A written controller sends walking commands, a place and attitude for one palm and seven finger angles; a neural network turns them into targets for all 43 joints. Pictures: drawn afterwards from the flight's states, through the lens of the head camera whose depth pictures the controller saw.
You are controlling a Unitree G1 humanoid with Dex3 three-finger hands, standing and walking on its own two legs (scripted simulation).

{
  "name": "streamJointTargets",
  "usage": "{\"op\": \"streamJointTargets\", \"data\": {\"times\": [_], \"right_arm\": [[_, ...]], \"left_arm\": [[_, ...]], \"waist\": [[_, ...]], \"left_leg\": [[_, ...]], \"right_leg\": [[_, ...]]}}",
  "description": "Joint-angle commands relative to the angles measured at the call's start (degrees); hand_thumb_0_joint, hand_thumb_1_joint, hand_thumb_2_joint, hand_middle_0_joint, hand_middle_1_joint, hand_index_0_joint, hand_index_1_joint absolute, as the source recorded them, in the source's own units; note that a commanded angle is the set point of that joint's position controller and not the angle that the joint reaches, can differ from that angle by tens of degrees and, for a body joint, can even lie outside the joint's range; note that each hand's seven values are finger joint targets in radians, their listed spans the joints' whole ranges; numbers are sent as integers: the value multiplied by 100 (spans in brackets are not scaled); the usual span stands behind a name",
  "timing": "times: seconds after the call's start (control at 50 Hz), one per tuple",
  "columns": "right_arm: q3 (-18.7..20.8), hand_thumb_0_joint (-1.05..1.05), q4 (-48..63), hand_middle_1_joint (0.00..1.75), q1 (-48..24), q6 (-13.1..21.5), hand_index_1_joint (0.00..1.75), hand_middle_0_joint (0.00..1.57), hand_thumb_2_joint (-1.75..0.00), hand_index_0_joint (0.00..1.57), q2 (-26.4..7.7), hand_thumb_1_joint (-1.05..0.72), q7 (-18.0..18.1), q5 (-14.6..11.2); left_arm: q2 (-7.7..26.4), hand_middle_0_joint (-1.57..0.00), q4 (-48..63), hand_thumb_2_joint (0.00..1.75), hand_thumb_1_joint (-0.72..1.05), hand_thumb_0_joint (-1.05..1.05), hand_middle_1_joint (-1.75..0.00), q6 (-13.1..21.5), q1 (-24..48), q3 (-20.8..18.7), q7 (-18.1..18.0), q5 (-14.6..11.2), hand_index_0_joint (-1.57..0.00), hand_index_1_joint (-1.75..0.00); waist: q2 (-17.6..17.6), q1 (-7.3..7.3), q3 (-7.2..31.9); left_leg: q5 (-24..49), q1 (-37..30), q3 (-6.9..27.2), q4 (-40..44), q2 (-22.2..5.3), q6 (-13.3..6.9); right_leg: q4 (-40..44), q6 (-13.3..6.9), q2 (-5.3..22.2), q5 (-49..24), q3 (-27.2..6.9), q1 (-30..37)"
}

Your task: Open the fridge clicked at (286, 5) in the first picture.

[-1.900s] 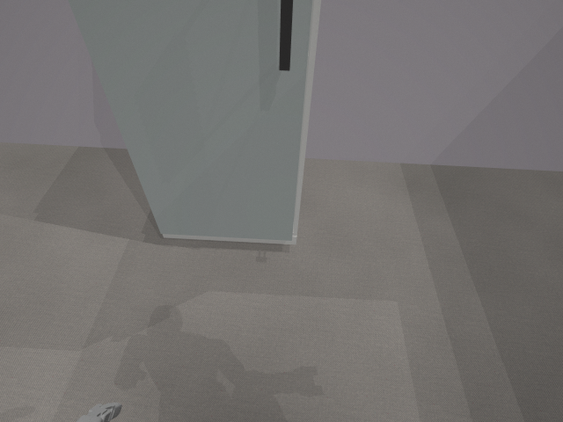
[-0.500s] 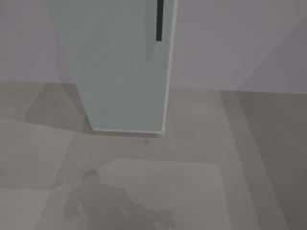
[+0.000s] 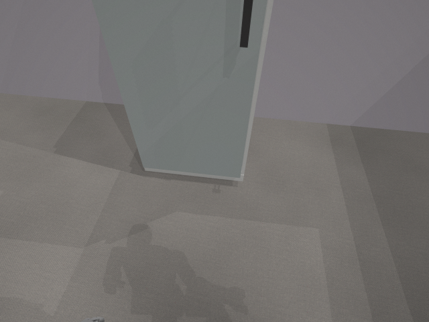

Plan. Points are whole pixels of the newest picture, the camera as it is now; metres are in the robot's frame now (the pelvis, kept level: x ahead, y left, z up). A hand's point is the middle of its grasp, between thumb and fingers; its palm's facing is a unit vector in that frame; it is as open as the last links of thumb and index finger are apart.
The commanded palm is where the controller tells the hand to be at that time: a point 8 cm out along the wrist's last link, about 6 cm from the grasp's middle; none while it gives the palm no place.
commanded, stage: walk to a spot facing it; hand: right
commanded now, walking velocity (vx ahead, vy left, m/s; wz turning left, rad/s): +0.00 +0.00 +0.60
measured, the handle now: out of the picture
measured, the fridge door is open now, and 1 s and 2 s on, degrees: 0 0 0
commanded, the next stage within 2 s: turn to face it in 1.56 s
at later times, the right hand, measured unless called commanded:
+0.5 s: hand out of the picture +0.06 -0.17 -0.15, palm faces -0.20 +0.95 -0.26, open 7.4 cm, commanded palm none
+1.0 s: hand out of the picture +0.13 -0.21 -0.16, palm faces -0.52 +0.83 -0.21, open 7.4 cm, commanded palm none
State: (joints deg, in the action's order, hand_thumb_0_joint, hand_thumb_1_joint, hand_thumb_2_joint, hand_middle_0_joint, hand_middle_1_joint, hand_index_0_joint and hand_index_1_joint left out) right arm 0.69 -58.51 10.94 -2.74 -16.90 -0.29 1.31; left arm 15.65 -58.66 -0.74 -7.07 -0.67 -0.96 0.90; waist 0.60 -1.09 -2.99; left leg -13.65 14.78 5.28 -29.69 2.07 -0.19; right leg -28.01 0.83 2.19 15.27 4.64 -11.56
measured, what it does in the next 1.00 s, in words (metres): steps on the spot, turning left: right foot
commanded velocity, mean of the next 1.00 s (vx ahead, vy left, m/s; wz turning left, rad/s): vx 0.05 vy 0.00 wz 0.60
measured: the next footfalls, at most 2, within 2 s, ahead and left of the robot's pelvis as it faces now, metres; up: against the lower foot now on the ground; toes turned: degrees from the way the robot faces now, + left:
right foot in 0.70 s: +0.04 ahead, -0.12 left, +0.00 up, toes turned +26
left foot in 1.26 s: -0.09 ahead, +0.13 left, +0.00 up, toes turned +52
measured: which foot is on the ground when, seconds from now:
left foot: down 0.00-0.72, up 0.74-1.00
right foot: down 0.00-0.18, up 0.20-0.68, down 0.70-1.00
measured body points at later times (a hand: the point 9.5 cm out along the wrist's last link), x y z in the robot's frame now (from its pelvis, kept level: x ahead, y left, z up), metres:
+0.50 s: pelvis -0.02 +0.02 +0.00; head +0.01 +0.05 +0.45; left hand +0.02 +0.30 -0.14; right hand +0.07 -0.22 -0.13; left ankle +0.00 +0.11 -0.74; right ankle -0.01 -0.15 -0.67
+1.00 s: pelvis -0.04 -0.06 +0.01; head -0.02 -0.08 +0.46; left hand -0.13 +0.18 -0.12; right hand +0.15 -0.26 -0.15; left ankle -0.14 +0.07 -0.65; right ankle +0.00 -0.14 -0.74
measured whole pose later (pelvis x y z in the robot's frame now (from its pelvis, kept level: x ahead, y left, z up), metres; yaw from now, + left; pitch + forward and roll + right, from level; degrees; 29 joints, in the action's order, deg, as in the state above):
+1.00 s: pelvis -0.04 -0.06 +0.01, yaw +36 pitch +0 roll +2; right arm 5.9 -53.5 15.2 -5.2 -16.4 -3.0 2.4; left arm 10.6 -52.4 0.6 -15.9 -1.5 -1.5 1.4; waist 2.3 -1.1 -0.5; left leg -17.4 29.1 1.9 -64.1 -1.5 4.3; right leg -24.9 -1.9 3.7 15.0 9.5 -9.7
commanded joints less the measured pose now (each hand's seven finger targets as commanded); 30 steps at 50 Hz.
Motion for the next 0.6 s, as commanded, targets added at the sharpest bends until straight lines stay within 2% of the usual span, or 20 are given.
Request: {"op": "streamJointTargets", "data": {"times": [0.0, 0.04, 0.06, 0.08, 0.1, 0.12, 0.14, 0.16, 0.18, 0.2, 0.22, 0.24, 0.26, 0.28, 0.32, 0.4, 0.44, 0.5, 0.54, 0.58], "right_arm": [[262, 0, 642, 30, 80, 34, 30, 20, -90, 20, -666, -90, 5, -16], [308, 0, 743, 30, 173, -4, 30, 20, -90, 20, -468, -90, -27, -8], [327, 0, 787, 30, 222, -5, 30, 20, -90, 20, -433, -90, -36, -12], [344, 0, 808, 30, 336, -3, 30, 20, -90, 20, -419, -90, -42, -15], [369, 0, 772, 30, 552, 16, 30, 20, -90, 20, -354, -90, -58, -12], [404, 0, 696, 30, 898, 65, 30, 20, -90, 20, -376, -90, -64, 5], [480, 0, 670, 30, 1111, 163, 30, 20, -90, 20, -785, -90, -20, 69], [558, 0, 713, 30, 1130, 221, 30, 20, -90, 20, -1305, -90, 73, 69], [553, 0, 754, 30, 1156, 182, 30, 20, -90, 20, -1238, -90, 140, -6], [558, 0, 841, 30, 856, 181, 30, 20, -90, 20, -996, -90, 153, -14], [555, 0, 919, 30, 570, 180, 30, 20, -90, 20, -882, -90, 140, -11], [510, 0, 970, 30, 424, 192, 30, 20, -90, 20, -758, -90, 127, -29], [494, 0, 975, 30, 415, 225, 30, 20, -90, 20, -654, -90, 128, -34], [504, 0, 959, 30, 465, 242, 30, 20, -90, 20, -636, -90, 129, -40], [513, 0, 916, 30, 652, 251, 30, 20, -90, 20, -649, -90, 121, -40], [542, 0, 873, 30, 840, 232, 30, 20, -90, 20, -607, -90, 117, -30], [559, 0, 867, 30, 863, 215, 30, 20, -90, 20, -619, -90, 115, -13], [581, 0, 892, 30, 840, 188, 30, 20, -90, 20, -667, -90, 125, 12], [599, 0, 939, 30, 716, 154, 30, 20, -90, 20, -733, -90, 116, 28], [611, 0, 1000, 30, 591, 124, 30, 20, -90, 20, -767, -90, 119, 51]], "left_arm": [[1103, -20, 495, 90, 90, 0, -30, 26, -100, -379, -90, -6, -20, -30], [1106, -20, 599, 90, 90, 0, -30, 72, -2, -432, -82, 0, -20, -30], [1062, -20, 668, 90, 90, 0, -30, 87, 45, -434, -84, 8, -20, -30], [1043, -20, 723, 90, 90, 0, -30, 84, 138, -455, -89, 14, -20, -30], [1029, -20, 769, 90, 90, 0, -30, 71, 268, -476, -93, 31, -20, -30], [977, -20, 795, 90, 90, 0, -30, 42, 309, -483, -82, 29, -20, -30], [682, -20, 853, 90, 90, 0, -30, -30, 185, -446, -53, -13, -20, -30], [272, -20, 1069, 90, 90, 0, -30, -51, 143, -360, -31, -16, -20, -30], [452, -20, 1079, 90, 90, 0, -30, -98, 178, -387, -59, -24, -20, -30], [476, -20, 981, 90, 90, 0, -30, -106, 92, -423, -52, -28, -20, -30], [453, -20, 934, 90, 90, 0, -30, -82, 167, -426, -37, -26, -20, -30], [481, -20, 897, 90, 90, 0, -30, -68, 173, -426, -24, -8, -20, -30], [438, -20, 871, 90, 90, 0, -30, -52, 104, -416, -25, 9, -20, -30], [365, -20, 829, 90, 90, 0, -30, -48, 39, -420, -20, 5, -20, -30], [309, -20, 816, 90, 90, 0, -30, -67, 3, -407, -38, 4, -20, -30], [289, -20, 912, 90, 90, 0, -30, -77, 152, -411, -68, 10, -20, -30], [292, -20, 974, 90, 90, 0, -30, -72, 235, -400, -84, 6, -20, -30], [300, -20, 1058, 90, 90, 0, -30, -45, 301, -391, -99, -19, -20, -30], [302, -20, 1096, 90, 90, 0, -30, -37, 269, -386, -105, -45, -20, -30], [276, -20, 1116, 90, 90, 0, -30, -2, 202, -390, -109, -86, -20, -30]], "waist": [[-755, 103, 303], [-1266, 35, 342], [-1273, 9, 388], [-1114, -63, 422], [-1037, -201, 415], [-626, -367, 513], [835, -420, 416], [2203, -301, 263], [1589, -318, 358], [1204, -161, 305], [1055, -111, 203], [764, -50, 161], [575, -18, 336], [409, -5, 490], [391, -52, 752], [540, -153, 800], [615, -181, 806], [742, -214, 820], [779, -189, 754], [828, -189, 766]], "left_leg": [[631, 697, 75, -863, -229, -22], [-1141, 770, -434, -2027, -167, 116], [-1455, 748, -409, -2146, -292, 118], [-1489, 627, -386, -1979, -409, 86], [-1182, 277, -451, -1511, -458, 66], [-396, -235, -492, -638, -437, 58], [881, -480, 697, 711, -1061, -116], [2383, -506, 2858, 1299, -2232, -578], [2341, -407, 2596, 1349, -2277, -825], [1343, -259, 2224, 1397, -1948, -839], [830, -104, 2242, 1349, -1767, -895], [849, -60, 1995, 1274, -1590, -915], [1182, -237, 1855, 1177, -1499, -935], [1487, -415, 1665, 1068, -1384, -866], [1754, -739, 1593, 955, -1265, -828], [1741, -1009, 1817, 975, -1185, -825], [1736, -1052, 1987, 985, -1181, -895], [1775, -1011, 2242, 984, -1175, -1001], [1546, -733, 2416, 1042, -1141, -1021], [1631, -486, 2570, 1034, -1067, -980]], "right_leg": [[651, -469, 1288, -329, -877, 139], [887, -905, 1863, -1092, -1032, 31], [764, -1002, 1946, -1547, -972, 44], [513, -968, 1976, -1728, -784, 3], [94, -793, 1856, -1747, -489, -181], [-696, -482, 1542, -1459, -113, -414], [-2184, 32, 747, 13, 377, -1099], [-3504, 300, -65, 1958, 132, -2318], [-3820, 214, 62, 1812, -566, -2139], [-3876, 164, 191, 1311, -667, -2123], [-3992, 188, 238, 1059, -669, -2166], [-3993, 226, 274, 748, -685, -2112], [-3860, 253, 252, 612, -672, -2062], [-3739, 286, 235, 493, -626, -2008], [-3594, 330, 148, 436, -599, -2015], [-3315, 375, 72, 474, -657, -2118], [-3059, 373, 36, 605, -683, -2067], [-2532, 345, -25, 794, -694, -1844], [-2124, 286, -98, 900, -690, -1531], [-1433, 201, -205, 1029, -699, -1095]]}}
